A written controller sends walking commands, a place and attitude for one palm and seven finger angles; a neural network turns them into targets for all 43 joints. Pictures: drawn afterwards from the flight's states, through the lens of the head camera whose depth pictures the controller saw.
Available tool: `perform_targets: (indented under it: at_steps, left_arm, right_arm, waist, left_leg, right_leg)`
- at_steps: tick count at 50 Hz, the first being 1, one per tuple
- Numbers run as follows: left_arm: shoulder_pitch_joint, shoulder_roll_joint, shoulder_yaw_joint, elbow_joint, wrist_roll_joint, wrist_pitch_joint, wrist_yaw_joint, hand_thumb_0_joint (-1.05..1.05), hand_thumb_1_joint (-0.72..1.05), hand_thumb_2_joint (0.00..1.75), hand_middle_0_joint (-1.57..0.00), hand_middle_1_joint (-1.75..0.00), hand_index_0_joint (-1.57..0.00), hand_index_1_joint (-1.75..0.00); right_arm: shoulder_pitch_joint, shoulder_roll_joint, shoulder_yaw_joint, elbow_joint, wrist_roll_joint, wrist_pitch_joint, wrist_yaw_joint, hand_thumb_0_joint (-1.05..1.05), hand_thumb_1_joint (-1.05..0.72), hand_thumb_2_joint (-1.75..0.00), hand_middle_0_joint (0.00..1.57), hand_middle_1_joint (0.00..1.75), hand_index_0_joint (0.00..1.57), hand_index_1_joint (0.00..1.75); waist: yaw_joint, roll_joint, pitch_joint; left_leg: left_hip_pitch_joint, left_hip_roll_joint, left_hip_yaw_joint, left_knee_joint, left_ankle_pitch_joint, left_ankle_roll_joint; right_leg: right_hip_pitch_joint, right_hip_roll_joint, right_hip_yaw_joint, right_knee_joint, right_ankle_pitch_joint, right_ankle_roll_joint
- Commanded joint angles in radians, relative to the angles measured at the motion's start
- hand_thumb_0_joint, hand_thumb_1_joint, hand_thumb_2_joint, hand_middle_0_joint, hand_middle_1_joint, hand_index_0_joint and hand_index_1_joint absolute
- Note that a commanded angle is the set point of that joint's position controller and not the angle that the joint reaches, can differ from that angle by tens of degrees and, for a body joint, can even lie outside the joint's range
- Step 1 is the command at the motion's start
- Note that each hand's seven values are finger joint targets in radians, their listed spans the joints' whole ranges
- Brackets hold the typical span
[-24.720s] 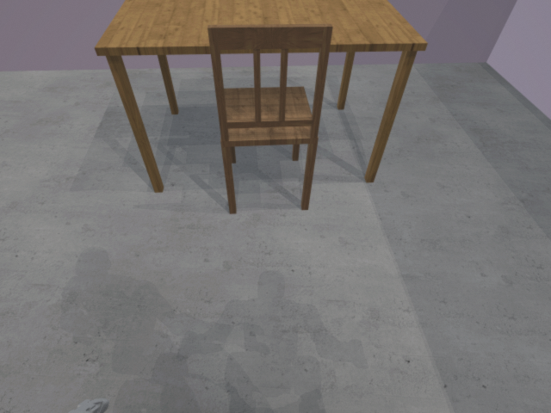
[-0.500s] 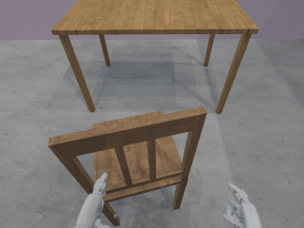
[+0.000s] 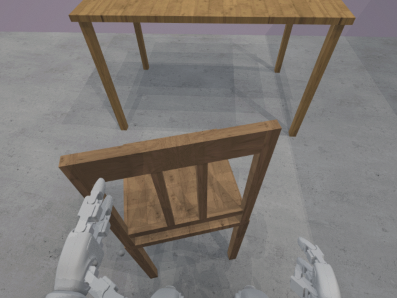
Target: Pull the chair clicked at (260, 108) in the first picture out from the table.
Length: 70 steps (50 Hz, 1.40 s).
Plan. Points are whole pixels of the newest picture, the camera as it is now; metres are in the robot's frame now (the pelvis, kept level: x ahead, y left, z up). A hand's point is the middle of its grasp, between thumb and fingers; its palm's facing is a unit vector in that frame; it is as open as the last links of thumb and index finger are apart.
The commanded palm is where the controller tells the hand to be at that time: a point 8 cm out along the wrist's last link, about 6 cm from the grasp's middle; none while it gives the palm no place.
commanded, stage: draw the hand back to the body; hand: left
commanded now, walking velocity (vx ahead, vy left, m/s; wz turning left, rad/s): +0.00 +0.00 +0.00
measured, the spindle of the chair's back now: (164, 200) +0.34 +0.11 -0.04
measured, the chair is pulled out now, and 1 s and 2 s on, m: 0.66 0.66 0.66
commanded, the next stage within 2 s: step back with the hand held close in 1.24 s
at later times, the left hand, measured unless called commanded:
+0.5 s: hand (66, 241) +0.19 +0.20 +0.13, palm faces +0.16 -0.90 -0.41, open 13.1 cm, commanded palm +0.16 +0.26 +0.19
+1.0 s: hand out of the picture +0.23 +0.26 +0.24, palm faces +0.48 -0.77 -0.43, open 8.0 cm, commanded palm +0.18 +0.30 +0.25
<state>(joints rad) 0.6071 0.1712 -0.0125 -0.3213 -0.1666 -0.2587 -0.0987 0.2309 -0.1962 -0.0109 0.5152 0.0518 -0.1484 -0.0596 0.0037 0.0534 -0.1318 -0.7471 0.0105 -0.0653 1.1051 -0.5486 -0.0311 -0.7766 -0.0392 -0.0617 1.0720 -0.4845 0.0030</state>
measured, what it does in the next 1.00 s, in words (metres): rises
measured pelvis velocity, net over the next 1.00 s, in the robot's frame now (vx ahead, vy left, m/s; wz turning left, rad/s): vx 0.04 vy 0.00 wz -0.01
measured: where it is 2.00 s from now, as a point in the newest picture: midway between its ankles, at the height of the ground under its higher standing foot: outside the picture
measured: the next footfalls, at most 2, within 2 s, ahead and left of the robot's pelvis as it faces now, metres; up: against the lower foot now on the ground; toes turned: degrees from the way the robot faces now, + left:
none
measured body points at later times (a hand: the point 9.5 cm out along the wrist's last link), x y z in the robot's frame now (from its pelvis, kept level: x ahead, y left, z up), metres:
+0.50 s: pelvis +0.03 +0.00 +0.06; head +0.02 -0.02 +0.51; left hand +0.17 +0.25 +0.16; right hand +0.22 -0.21 -0.01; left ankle +0.00 +0.14 -0.66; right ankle +0.03 -0.12 -0.66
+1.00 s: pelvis +0.04 +0.00 +0.08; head +0.03 -0.03 +0.53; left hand +0.20 +0.30 +0.26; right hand +0.23 -0.23 -0.01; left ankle +0.00 +0.14 -0.66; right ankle +0.03 -0.12 -0.66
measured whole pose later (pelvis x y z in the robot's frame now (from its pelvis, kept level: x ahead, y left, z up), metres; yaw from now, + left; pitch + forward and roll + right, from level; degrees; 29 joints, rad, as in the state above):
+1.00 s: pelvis +0.04 +0.00 +0.08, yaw -1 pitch -4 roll +0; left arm 0.48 0.34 0.35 -0.40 -0.06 -0.05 0.15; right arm 0.17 -0.23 0.00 0.66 0.02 -0.14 -0.09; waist 0.05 0.08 0.02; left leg -0.06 0.03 -0.03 0.44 -0.31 -0.03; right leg -0.12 -0.02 -0.05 0.45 -0.27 0.00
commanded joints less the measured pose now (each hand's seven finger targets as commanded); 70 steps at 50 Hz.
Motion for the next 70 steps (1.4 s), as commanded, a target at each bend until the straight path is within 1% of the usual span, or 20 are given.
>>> perform_targets:
  at_steps: [1, 5, 8, 9, 10, 12, 16, 21, 24, 28, 32, 35, 39, 43, 47, 54, 67, 68, 69, 70]
  left_arm:
    - [0.006, 0.119, 0.126, -0.309, -0.067, -0.017, -0.006, 0.00, -0.55, 0.20, 0.00, 0.00, 0.00, 0.00]
    - [0.017, 0.135, 0.171, -0.328, -0.083, -0.034, 0.002, 0.00, -0.48, 0.24, -0.01, -0.02, -0.01, -0.02]
    - [-0.003, 0.146, 0.188, -0.311, -0.097, -0.036, -0.017, 0.00, -0.37, 0.29, -0.02, -0.04, -0.02, -0.04]
    - [0.073, 0.359, 0.273, -0.269, 0.072, 0.082, 0.119, 0.00, -0.33, 0.31, -0.03, -0.05, -0.03, -0.05]
    - [0.049, 0.221, 0.168, -0.374, 0.085, 0.123, 0.163, 0.00, -0.30, 0.32, -0.04, -0.05, -0.04, -0.05]
    - [0.046, 0.236, 0.184, -0.367, 0.112, 0.180, 0.222, 0.00, -0.22, 0.36, -0.04, -0.07, -0.04, -0.07]
    - [0.014, 0.261, 0.222, -0.341, 0.122, 0.216, 0.263, 0.00, -0.08, 0.43, -0.07, -0.10, -0.07, -0.10]
    - [-0.055, 0.313, 0.293, -0.357, 0.121, 0.213, 0.278, 0.00, 0.10, 0.51, -0.09, -0.14, -0.09, -0.14]
    - [-0.083, 0.352, 0.343, -0.374, 0.122, 0.210, 0.285, 0.00, 0.21, 0.57, -0.10, -0.16, -0.10, -0.16]
    - [-0.126, 0.357, 0.369, -0.411, 0.120, 0.190, 0.290, 0.00, 0.36, 0.64, -0.13, -0.19, -0.13, -0.19]
    - [-0.111, 0.287, 0.350, -0.300, 0.119, 0.187, 0.279, 0.00, 0.50, 0.71, -0.15, -0.22, -0.15, -0.22]
    - [-0.108, 0.277, 0.365, -0.238, 0.117, 0.180, 0.269, 0.00, 0.61, 0.76, -0.16, -0.24, -0.16, -0.24]
    - [-0.176, 0.367, 0.461, -0.284, 0.117, 0.156, 0.270, 0.00, 0.75, 0.83, -0.18, -0.27, -0.18, -0.27]
    - [-0.219, 0.402, 0.517, -0.329, 0.109, 0.140, 0.269, 0.00, 0.90, 0.90, -0.20, -0.30, -0.20, -0.30]
    - [-0.164, 0.322, 0.457, -0.235, 0.104, 0.152, 0.254, 0.00, 0.90, 0.90, -0.20, -0.30, -0.20, -0.30]
    - [-0.206, 0.391, 0.498, -0.298, 0.111, 0.139, 0.261, 0.00, 0.90, 0.90, -0.20, -0.30, -0.20, -0.30]
    - [-0.196, 0.349, 0.469, -0.274, 0.111, 0.148, 0.257, 0.00, 0.90, 0.90, -0.20, -0.30, -0.20, -0.30]
    - [-0.257, 0.345, 0.449, -0.301, 0.112, 0.145, 0.256, 0.00, 0.90, 0.90, -0.20, -0.30, -0.20, -0.30]
    - [-0.431, 0.512, 0.608, -0.370, 0.102, 0.087, 0.262, 0.00, 0.90, 0.90, -0.20, -0.30, -0.20, -0.30]
    - [-0.352, 0.469, 0.588, -0.297, 0.104, 0.076, 0.256, 0.00, 0.90, 0.90, -0.20, -0.30, -0.20, -0.30]
  right_arm:
    - [-0.091, -0.102, -0.033, -0.191, 0.013, -0.073, -0.041, 0.00, -0.90, -0.90, 0.20, 0.30, 0.20, 0.30]
    - [-0.072, -0.096, -0.030, -0.155, 0.012, -0.103, -0.044, 0.00, -0.90, -0.90, 0.20, 0.30, 0.20, 0.30]
    - [-0.077, -0.100, -0.027, -0.137, 0.014, -0.126, -0.045, 0.00, -0.90, -0.90, 0.20, 0.30, 0.20, 0.30]
    - [-0.079, -0.098, -0.028, -0.149, 0.003, -0.091, -0.067, 0.00, -0.90, -0.90, 0.20, 0.30, 0.20, 0.30]
    - [-0.078, -0.080, -0.004, -0.182, -0.002, -0.085, -0.072, 0.00, -0.90, -0.90, 0.20, 0.30, 0.20, 0.30]
    - [-0.081, -0.082, -0.001, -0.153, -0.007, -0.066, -0.081, 0.00, -0.90, -0.90, 0.20, 0.30, 0.20, 0.30]
    - [-0.107, -0.087, 0.010, -0.135, -0.015, -0.048, -0.094, 0.00, -0.90, -0.90, 0.20, 0.30, 0.20, 0.30]
    - [-0.129, -0.092, 0.018, -0.113, -0.021, -0.056, -0.097, 0.00, -0.90, -0.90, 0.20, 0.30, 0.20, 0.30]
    - [-0.146, -0.095, 0.021, -0.091, -0.023, -0.069, -0.090, 0.00, -0.90, -0.90, 0.20, 0.30, 0.20, 0.30]
    - [-0.152, -0.097, 0.022, -0.071, -0.028, -0.090, -0.080, 0.00, -0.90, -0.90, 0.20, 0.30, 0.20, 0.30]
    - [-0.169, -0.103, 0.008, -0.043, -0.031, -0.086, -0.064, 0.00, -0.90, -0.90, 0.20, 0.30, 0.20, 0.30]
    - [-0.176, -0.108, -0.002, -0.030, -0.034, -0.071, -0.053, 0.00, -0.90, -0.90, 0.20, 0.30, 0.20, 0.30]
    - [-0.191, -0.115, -0.009, -0.023, -0.036, -0.062, -0.046, 0.00, -0.90, -0.90, 0.20, 0.30, 0.20, 0.30]
    - [-0.188, -0.110, -0.010, -0.025, -0.033, -0.064, -0.042, 0.00, -0.90, -0.90, 0.20, 0.30, 0.20, 0.30]
    - [-0.192, -0.113, -0.017, -0.017, -0.031, -0.048, -0.034, 0.00, -0.90, -0.90, 0.20, 0.30, 0.20, 0.30]
    - [-0.195, -0.122, -0.021, -0.018, -0.033, -0.048, -0.039, 0.00, -0.90, -0.90, 0.20, 0.30, 0.20, 0.30]
    - [-0.194, -0.119, -0.018, -0.016, -0.033, -0.050, -0.036, 0.00, -0.90, -0.90, 0.20, 0.30, 0.20, 0.30]
    - [-0.193, -0.126, -0.015, -0.018, -0.034, -0.052, -0.035, 0.00, -0.90, -0.90, 0.20, 0.30, 0.20, 0.30]
    - [-0.164, -0.132, -0.002, -0.057, -0.026, -0.031, -0.031, 0.00, -0.90, -0.90, 0.20, 0.30, 0.20, 0.30]
    - [-0.172, -0.124, -0.011, -0.024, -0.029, -0.024, -0.033, 0.00, -0.90, -0.90, 0.20, 0.30, 0.20, 0.30]
  waist:
    - [-0.012, -0.078, -0.123]
    - [-0.004, -0.037, -0.125]
    - [-0.009, -0.041, -0.089]
    - [0.059, -0.006, -0.117]
    - [0.017, 0.019, -0.065]
    - [0.019, 0.049, -0.033]
    - [0.019, -0.023, 0.030]
    - [0.029, -0.014, 0.045]
    - [0.041, 0.037, 0.043]
    - [0.041, 0.064, 0.043]
    - [0.038, -0.025, 0.102]
    - [0.044, -0.067, 0.119]
    - [0.057, -0.029, 0.081]
    - [0.059, 0.019, 0.039]
    - [0.052, -0.042, 0.101]
    - [0.057, 0.006, 0.065]
    - [0.053, -0.002, 0.086]
    - [0.045, 0.004, 0.083]
    - [0.019, 0.048, 0.212]
    - [0.017, -0.011, 0.193]
  left_leg:
    - [0.068, -0.023, 0.034, -0.235, 0.180, 0.050]
    - [0.140, -0.018, 0.028, -0.273, 0.277, 0.045]
    - [0.165, -0.017, 0.024, -0.299, 0.275, 0.044]
    - [0.213, 0.007, 0.024, -0.357, 0.276, 0.034]
    - [0.252, -0.004, 0.033, -0.391, 0.279, 0.036]
    - [0.303, 0.004, 0.028, -0.423, 0.306, 0.034]
    - [0.377, 0.009, 0.026, -0.497, 0.317, 0.034]
    - [0.473, 0.007, 0.032, -0.569, 0.357, 0.037]
    - [0.516, 0.007, 0.032, -0.605, 0.399, 0.032]
    - [0.566, 0.008, 0.036, -0.645, 0.432, 0.031]
    - [0.582, 0.016, 0.046, -0.668, 0.464, 0.037]
    - [0.587, 0.018, 0.051, -0.685, 0.483, 0.043]
    - [0.612, 0.018, 0.055, -0.696, 0.523, 0.042]
    - [0.646, 0.019, 0.065, -0.698, 0.580, 0.042]
    - [0.633, 0.028, 0.068, -0.710, 0.563, 0.043]
    - [0.643, 0.023, 0.063, -0.722, 0.540, 0.041]
    - [0.641, 0.028, 0.058, -0.736, 0.527, 0.039]
    - [0.641, 0.027, 0.054, -0.738, 0.523, 0.038]
    - [0.556, 0.045, 0.031, -0.731, 0.441, 0.053]
    - [0.555, 0.044, 0.025, -0.721, 0.420, 0.054]
  right_leg:
    - [0.238, 0.014, 0.025, -0.291, 0.054, -0.006]
    - [0.271, 0.021, -0.012, -0.292, 0.182, -0.010]
    - [0.285, 0.019, -0.012, -0.324, 0.187, -0.006]
    - [0.369, -0.012, 0.061, -0.375, 0.179, -0.036]
    - [0.368, -0.023, 0.031, -0.398, 0.200, -0.027]
    - [0.397, -0.018, 0.008, -0.417, 0.227, -0.029]
    - [0.459, -0.012, -0.003, -0.490, 0.245, -0.023]
    - [0.543, -0.014, 0.002, -0.566, 0.296, -0.023]
    - [0.593, -0.013, 0.002, -0.592, 0.339, -0.027]
    - [0.631, -0.010, -0.001, -0.613, 0.372, -0.026]
    - [0.636, -0.007, 0.000, -0.640, 0.411, -0.016]
    - [0.655, -0.007, 0.003, -0.652, 0.439, -0.014]
    - [0.697, -0.011, 0.013, -0.662, 0.486, -0.017]
    - [0.728, -0.014, 0.015, -0.661, 0.550, -0.017]
    - [0.703, -0.009, 0.009, -0.677, 0.532, -0.012]
    - [0.722, -0.009, 0.017, -0.688, 0.494, -0.018]
    - [0.710, -0.003, 0.014, -0.695, 0.465, -0.020]
    - [0.708, -0.004, 0.015, -0.694, 0.457, -0.020]
    - [0.618, -0.046, 0.089, -0.744, 0.479, -0.014]
    - [0.613, -0.055, 0.105, -0.754, 0.499, -0.020]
